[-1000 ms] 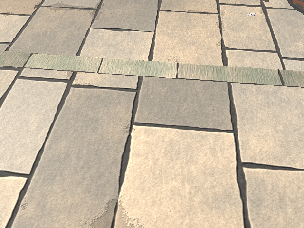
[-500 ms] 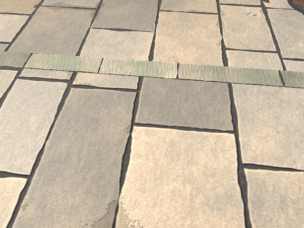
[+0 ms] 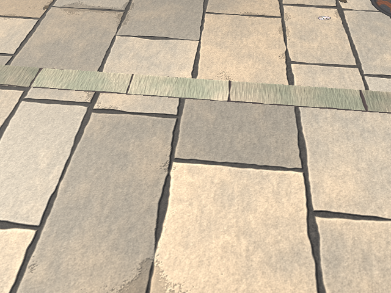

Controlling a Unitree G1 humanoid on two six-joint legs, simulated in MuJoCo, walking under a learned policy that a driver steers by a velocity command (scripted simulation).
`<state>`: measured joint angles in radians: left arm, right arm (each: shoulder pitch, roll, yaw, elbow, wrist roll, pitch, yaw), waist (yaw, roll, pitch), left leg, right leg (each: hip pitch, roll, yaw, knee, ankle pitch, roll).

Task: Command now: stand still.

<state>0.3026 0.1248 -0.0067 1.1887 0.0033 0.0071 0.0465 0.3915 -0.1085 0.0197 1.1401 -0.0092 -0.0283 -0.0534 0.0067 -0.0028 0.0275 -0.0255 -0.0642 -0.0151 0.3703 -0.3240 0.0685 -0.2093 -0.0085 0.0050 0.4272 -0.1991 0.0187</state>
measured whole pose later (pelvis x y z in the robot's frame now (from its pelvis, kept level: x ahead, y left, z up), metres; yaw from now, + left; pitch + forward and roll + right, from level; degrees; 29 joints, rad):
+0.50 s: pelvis +0.08 -0.04 -0.01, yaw +0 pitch +0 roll +0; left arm 0.19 0.18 0.04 1.00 0.01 -0.06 -0.01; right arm 0.58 -0.17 -0.03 1.17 -0.02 -0.07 -0.03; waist -0.05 0.05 0.03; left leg 0.10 -0.01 -0.03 0.35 -0.44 0.03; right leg -0.40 0.00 -0.09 0.63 -0.31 -0.08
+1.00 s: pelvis +0.33 -0.06 -0.01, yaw +0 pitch +1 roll +0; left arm 0.53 0.13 0.01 1.11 0.02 -0.11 0.02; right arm 0.00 -0.16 -0.03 0.90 -0.02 -0.05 0.03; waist 0.06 0.01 0.07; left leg -0.56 0.01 0.11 0.58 -0.09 0.11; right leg 0.17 0.06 -0.07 0.19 -0.38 -0.06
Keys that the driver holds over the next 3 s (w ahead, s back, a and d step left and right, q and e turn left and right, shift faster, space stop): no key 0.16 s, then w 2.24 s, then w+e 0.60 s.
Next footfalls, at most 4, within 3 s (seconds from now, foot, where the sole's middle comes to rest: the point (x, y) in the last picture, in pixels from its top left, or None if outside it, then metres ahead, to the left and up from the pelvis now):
0.52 right None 0.19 -0.14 -0.78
1.04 left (199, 288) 0.53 0.01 -0.78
1.60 right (242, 210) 0.84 -0.16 -0.78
2.16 left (201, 151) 1.15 0.00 -0.78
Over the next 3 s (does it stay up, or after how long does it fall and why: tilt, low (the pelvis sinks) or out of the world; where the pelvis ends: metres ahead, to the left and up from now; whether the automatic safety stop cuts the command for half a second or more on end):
stays up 1.40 -0.13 0.00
